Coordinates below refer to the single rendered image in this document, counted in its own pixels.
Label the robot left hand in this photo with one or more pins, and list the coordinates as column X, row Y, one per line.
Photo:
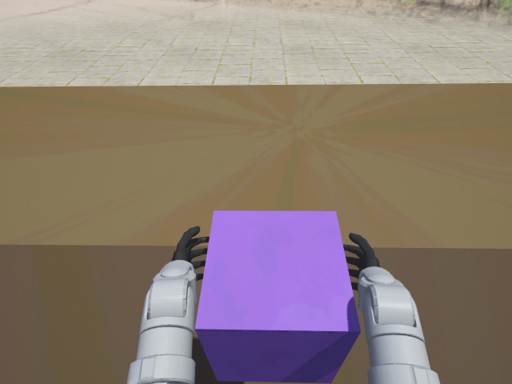
column 184, row 252

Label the left robot forearm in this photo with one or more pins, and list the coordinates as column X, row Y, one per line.
column 164, row 353

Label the robot right hand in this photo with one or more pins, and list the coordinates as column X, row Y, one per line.
column 366, row 254

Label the right robot forearm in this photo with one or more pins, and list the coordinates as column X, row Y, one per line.
column 393, row 331

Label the carton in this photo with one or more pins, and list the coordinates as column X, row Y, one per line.
column 276, row 303

